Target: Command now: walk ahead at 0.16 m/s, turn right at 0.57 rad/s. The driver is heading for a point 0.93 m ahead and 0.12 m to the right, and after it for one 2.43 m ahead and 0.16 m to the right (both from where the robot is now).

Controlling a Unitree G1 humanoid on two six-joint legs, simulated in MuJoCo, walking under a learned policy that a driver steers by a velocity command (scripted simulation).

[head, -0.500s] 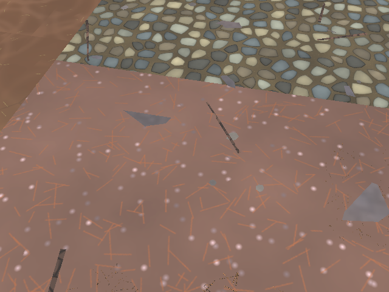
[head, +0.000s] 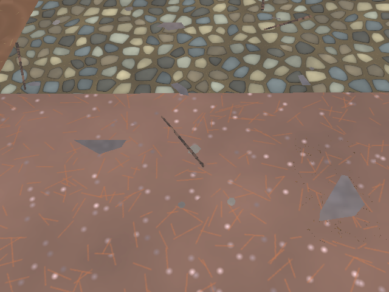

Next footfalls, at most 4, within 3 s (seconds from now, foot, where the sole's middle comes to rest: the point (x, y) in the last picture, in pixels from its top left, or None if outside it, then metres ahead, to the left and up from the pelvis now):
0.10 left None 0.05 0.15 -0.78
0.60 right None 0.28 -0.20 -0.78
1.12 left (253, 226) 0.68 -0.13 -0.78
1.60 right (316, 224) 0.68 -0.36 -0.78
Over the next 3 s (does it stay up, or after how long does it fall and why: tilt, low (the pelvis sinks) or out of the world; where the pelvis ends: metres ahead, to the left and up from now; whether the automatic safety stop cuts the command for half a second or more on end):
stays up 0.83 -0.11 0.00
